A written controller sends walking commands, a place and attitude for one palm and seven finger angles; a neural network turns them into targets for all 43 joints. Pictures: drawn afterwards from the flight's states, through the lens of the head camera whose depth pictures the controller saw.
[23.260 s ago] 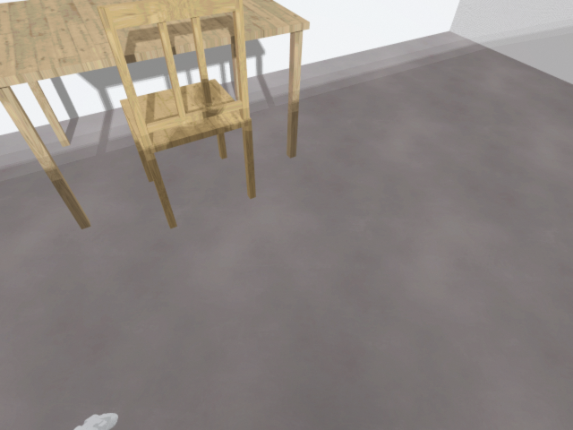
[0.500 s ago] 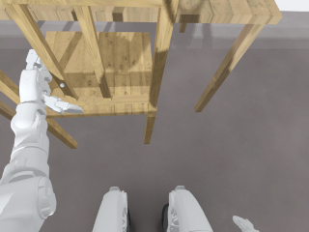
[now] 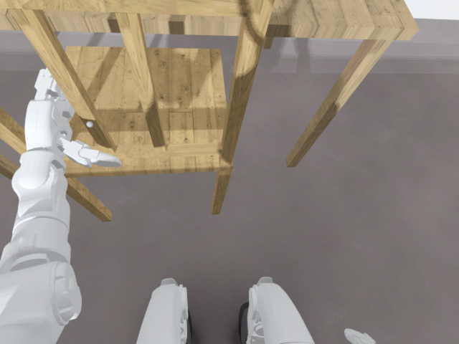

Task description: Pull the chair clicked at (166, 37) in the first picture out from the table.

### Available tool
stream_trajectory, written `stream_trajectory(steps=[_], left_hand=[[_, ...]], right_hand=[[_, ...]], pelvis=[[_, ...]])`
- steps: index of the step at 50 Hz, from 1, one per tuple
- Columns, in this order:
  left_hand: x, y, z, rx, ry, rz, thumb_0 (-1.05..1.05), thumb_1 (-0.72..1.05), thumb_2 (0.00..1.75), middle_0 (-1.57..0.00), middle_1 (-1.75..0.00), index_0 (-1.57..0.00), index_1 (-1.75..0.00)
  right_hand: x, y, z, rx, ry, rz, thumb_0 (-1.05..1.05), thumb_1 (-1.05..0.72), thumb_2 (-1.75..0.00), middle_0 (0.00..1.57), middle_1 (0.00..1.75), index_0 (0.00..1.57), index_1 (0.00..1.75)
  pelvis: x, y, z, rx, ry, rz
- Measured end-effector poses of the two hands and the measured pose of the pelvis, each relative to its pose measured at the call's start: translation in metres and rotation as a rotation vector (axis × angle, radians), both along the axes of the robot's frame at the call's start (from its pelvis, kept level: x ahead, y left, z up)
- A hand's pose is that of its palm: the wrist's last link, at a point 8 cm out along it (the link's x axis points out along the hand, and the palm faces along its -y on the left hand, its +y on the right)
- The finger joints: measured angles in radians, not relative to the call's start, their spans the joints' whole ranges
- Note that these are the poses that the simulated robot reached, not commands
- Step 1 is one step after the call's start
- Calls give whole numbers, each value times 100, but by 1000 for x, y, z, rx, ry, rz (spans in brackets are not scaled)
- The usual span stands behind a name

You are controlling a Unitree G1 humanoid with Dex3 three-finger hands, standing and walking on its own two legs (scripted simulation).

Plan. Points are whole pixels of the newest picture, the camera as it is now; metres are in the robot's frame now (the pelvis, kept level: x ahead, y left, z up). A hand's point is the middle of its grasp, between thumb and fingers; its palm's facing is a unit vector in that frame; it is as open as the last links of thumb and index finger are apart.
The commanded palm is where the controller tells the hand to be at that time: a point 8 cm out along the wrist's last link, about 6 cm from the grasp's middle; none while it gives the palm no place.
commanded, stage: hook a spindle and tug to test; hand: left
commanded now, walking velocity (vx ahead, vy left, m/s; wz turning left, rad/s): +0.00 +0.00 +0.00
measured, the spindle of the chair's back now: (80, 100) +0.49 +0.24 +0.05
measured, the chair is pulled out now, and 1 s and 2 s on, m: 0.00 0.00 0.06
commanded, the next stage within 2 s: step backward, pulling the chair out in 1.54 s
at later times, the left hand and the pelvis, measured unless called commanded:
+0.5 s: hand (98, 127) +0.46 +0.21 +0.02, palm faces +0.06 -1.00 -0.04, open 14.0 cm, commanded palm +0.45 +0.25 +0.03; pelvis +0.00 +0.00 +0.00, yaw +0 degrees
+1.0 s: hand (97, 126) +0.46 +0.21 +0.03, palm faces +0.08 -1.00 -0.03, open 5.4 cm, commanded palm +0.43 +0.25 +0.03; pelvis +0.00 -0.01 +0.00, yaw +0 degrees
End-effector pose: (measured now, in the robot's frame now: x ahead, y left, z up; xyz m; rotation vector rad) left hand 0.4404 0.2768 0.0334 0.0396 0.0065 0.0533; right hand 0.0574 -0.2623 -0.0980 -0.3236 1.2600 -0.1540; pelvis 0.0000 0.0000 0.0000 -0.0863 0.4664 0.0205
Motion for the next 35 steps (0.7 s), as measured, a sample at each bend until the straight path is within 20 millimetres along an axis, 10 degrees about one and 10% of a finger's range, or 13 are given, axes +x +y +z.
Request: stream_trajectory(steps=[10, 22, 35], left_hand=[[-3, -5, -4, -2, 12, 13, -1, -50, 30, -9, -18, -10, -18], [-4, -9, -5, 6, 23, 1, -1, -47, 31, -26, -72, -27, -71], [4, -11, -2, 17, 2, 10, 0, 4, 53, -46, -132, -46, -132]], right_hand=[[10, 4, 2, 9, -34, 3, 1, -91, -90, 21, 30, 21, 30], [7, 3, -3, 18, -15, 4, 1, -91, -90, 21, 30, 21, 30], [-2, -4, -6, 11, -2, -14, 1, -91, -90, 21, 30, 21, 30]], pelvis=[[1, 2, 2, 3, -5, -5], [0, 0, 0, 5, -6, 1], [-2, -5, -3, 10, 1, -6]])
